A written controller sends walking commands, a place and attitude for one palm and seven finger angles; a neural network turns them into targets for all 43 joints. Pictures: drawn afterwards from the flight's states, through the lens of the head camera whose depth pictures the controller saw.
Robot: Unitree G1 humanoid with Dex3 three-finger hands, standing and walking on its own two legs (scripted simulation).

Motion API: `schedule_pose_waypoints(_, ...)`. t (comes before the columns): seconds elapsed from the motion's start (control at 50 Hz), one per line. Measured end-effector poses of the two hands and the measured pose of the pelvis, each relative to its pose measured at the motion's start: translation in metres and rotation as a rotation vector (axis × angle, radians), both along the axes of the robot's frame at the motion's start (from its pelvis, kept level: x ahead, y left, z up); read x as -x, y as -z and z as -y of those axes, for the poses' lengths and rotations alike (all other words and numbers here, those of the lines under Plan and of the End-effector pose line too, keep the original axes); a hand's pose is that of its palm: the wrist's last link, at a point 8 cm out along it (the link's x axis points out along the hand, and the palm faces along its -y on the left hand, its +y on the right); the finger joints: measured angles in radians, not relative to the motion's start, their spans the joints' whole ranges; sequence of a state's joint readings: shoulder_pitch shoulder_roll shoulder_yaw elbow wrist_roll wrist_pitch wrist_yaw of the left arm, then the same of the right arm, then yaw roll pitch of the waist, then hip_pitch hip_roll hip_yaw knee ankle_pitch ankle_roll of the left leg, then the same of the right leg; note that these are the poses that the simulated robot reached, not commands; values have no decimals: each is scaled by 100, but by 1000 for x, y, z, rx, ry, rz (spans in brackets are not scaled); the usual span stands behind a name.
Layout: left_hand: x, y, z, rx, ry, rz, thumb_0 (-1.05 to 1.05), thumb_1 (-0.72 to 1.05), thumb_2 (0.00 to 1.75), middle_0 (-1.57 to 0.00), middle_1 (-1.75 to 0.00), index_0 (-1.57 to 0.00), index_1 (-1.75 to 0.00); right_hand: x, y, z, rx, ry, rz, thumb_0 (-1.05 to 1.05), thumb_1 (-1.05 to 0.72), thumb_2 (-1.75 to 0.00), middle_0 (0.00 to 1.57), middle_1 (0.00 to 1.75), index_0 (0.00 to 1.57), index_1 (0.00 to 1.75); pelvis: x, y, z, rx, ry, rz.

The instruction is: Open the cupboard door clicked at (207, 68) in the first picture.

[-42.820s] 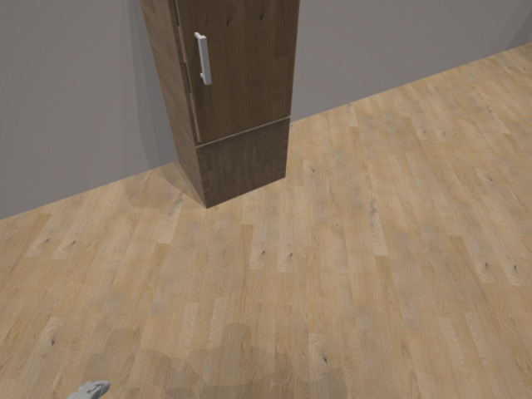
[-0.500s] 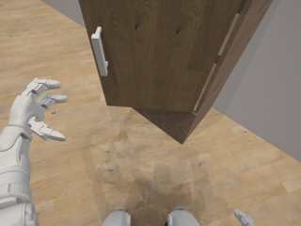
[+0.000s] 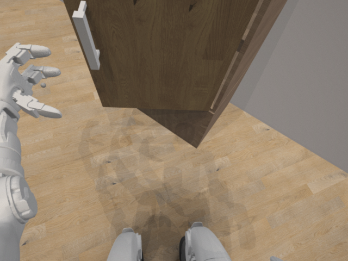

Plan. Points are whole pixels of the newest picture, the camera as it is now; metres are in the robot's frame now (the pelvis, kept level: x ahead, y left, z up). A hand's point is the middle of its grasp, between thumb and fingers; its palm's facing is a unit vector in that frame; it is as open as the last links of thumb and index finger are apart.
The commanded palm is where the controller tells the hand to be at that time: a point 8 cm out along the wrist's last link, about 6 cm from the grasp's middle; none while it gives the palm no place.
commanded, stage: move the hooked fingers beside the handle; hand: left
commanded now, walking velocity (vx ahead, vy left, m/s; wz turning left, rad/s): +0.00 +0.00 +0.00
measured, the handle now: (89, 38) +0.62 +0.18 +0.08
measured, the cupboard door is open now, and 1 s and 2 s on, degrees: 36 36 36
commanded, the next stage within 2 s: slide the fingers in behind the handle in 1.38 s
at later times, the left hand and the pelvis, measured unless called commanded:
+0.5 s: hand (56, 52) +0.56 +0.24 +0.08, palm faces -0.05 -1.00 -0.01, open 14.0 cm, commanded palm +0.55 +0.28 +0.08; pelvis +0.01 +0.01 -0.01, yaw -1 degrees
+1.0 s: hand (57, 52) +0.56 +0.24 +0.08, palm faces -0.05 -1.00 -0.01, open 14.0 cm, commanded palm +0.55 +0.28 +0.07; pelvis +0.02 +0.01 +0.00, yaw -1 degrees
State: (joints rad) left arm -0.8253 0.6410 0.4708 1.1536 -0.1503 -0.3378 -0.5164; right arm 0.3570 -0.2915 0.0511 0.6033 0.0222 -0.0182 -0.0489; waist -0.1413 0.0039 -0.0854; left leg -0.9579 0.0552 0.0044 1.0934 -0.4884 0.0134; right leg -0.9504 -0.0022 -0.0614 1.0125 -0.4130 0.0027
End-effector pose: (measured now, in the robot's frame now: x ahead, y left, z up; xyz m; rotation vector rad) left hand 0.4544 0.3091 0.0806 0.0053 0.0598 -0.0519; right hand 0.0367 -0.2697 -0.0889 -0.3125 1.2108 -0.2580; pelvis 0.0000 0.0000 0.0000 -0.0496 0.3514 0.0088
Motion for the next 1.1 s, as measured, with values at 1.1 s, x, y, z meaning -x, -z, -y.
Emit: schedule_pose_waypoints(1.1, -84, 1, 18, -12, 1, -37, -1, -50, 30, -30, -120, -30, -120, 44, -6, -17, -6, 95, -219, 0, -91, -90, 21, 30, 20, 30, -14, 3, -9, 33, 8, -93)
